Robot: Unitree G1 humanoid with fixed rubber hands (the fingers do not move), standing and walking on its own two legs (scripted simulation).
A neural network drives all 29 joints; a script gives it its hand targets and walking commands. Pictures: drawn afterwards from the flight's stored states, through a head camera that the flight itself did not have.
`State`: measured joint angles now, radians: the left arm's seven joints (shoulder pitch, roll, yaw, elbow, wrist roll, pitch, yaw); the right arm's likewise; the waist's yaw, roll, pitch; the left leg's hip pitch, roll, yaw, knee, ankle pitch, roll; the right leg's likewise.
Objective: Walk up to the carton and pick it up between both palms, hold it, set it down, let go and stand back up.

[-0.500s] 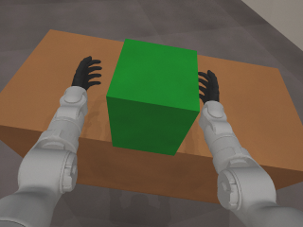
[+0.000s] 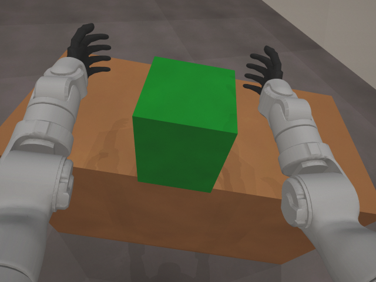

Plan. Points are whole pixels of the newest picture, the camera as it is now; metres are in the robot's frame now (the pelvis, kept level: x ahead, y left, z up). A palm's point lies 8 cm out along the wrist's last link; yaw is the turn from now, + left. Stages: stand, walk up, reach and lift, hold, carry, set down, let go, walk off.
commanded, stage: set down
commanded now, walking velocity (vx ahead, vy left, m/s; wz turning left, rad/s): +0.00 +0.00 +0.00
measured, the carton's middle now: (184, 128) +0.47 -0.04 +0.03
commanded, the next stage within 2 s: let go in 0.14 s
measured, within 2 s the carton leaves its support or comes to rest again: neither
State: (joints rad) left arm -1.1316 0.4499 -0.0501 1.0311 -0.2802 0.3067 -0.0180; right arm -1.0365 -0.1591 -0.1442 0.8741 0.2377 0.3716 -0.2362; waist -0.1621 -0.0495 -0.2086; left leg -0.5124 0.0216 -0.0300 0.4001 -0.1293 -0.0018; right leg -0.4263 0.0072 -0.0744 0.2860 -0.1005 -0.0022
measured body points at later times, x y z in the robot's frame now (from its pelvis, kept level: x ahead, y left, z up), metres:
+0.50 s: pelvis +0.01 -0.01 +0.01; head +0.04 +0.02 +0.45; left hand +0.28 +0.18 -0.03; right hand +0.24 -0.24 -0.01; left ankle +0.02 +0.12 -0.74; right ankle +0.01 -0.12 -0.74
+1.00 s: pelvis +0.00 -0.03 +0.00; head +0.01 -0.02 +0.45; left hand +0.18 +0.18 -0.10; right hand +0.13 -0.26 -0.10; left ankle +0.02 +0.12 -0.74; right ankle +0.01 -0.12 -0.74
